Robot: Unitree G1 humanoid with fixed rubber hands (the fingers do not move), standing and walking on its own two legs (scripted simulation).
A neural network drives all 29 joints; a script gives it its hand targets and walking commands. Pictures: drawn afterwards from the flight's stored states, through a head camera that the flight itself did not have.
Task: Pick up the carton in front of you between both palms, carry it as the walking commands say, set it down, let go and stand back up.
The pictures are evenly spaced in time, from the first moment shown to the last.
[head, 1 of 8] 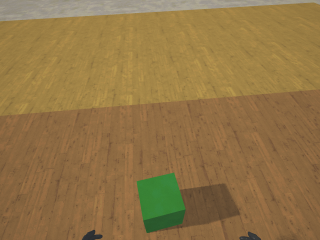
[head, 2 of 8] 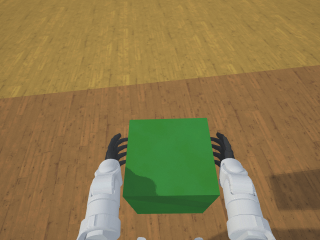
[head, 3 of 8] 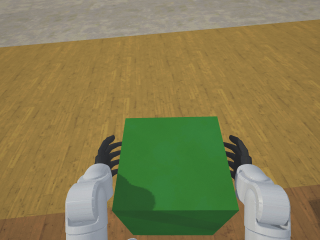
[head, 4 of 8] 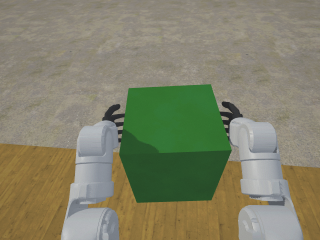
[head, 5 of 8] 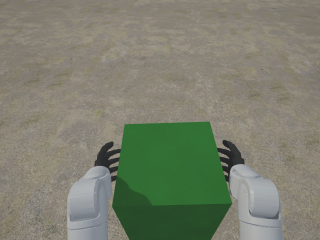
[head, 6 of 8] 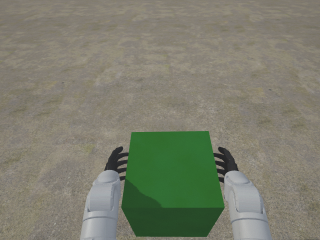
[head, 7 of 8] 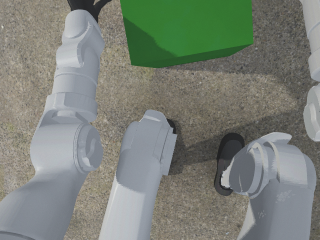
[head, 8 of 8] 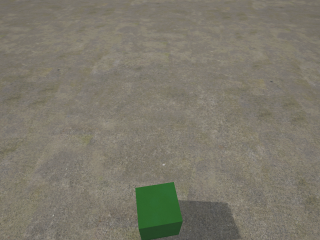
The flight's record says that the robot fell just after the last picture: no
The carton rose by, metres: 0.69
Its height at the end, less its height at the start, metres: -0.23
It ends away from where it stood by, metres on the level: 6.47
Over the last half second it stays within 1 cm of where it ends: yes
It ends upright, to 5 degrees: yes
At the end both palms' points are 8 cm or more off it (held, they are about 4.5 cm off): yes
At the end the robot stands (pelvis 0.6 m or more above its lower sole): yes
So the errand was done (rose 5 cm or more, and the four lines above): yes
